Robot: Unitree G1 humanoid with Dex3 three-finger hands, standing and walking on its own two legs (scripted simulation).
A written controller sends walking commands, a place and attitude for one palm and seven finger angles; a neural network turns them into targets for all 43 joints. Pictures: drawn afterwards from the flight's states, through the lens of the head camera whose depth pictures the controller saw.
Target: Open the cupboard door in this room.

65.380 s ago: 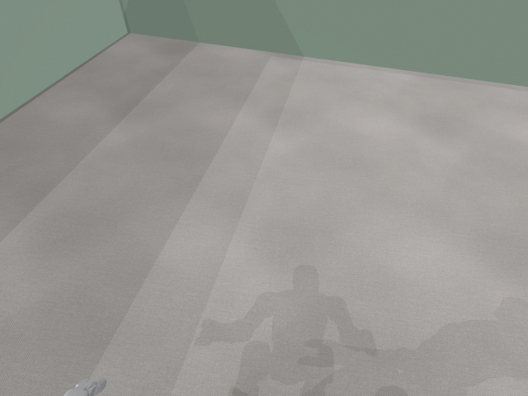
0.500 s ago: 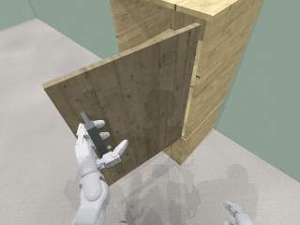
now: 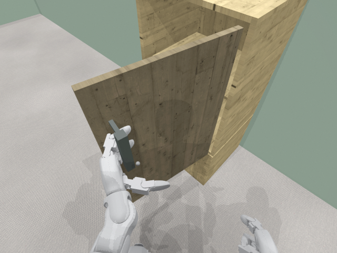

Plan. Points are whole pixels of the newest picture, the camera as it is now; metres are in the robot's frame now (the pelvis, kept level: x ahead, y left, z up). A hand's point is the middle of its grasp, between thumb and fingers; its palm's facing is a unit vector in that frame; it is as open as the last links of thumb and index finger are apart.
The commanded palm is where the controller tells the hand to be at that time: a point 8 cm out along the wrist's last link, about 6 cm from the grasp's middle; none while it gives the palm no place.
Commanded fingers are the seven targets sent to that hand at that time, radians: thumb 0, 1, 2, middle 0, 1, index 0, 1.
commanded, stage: slide the hand sideways off the handle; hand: left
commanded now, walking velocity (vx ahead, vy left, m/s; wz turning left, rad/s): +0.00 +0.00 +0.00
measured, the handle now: (121, 146) +0.34 +0.14 +0.07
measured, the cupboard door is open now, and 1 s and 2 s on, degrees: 79 81 81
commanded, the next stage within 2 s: draw the hand back to the body in 1.24 s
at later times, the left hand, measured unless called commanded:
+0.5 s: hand (134, 182) +0.26 +0.09 +0.06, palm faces -0.06 -1.00 +0.01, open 16.1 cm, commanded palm +0.23 +0.16 +0.06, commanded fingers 0.00 -0.50 0.30 -0.15 -0.30 -0.15 -0.30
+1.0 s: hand (109, 201) +0.22 +0.14 +0.06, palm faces -0.01 -1.00 -0.05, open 16.2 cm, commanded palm +0.19 +0.21 +0.06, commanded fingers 0.00 -0.50 0.30 -0.15 -0.30 -0.15 -0.30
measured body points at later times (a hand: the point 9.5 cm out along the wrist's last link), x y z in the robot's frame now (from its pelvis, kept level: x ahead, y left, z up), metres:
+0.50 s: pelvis -0.01 +0.02 +0.00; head +0.02 +0.02 +0.45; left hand +0.26 +0.15 +0.07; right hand +0.16 -0.20 -0.08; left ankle +0.04 +0.14 -0.68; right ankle -0.02 -0.12 -0.68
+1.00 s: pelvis +0.00 -0.01 -0.01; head +0.04 -0.02 +0.44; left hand +0.21 +0.19 +0.07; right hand +0.18 -0.24 -0.09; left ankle +0.04 +0.14 -0.68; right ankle -0.02 -0.12 -0.68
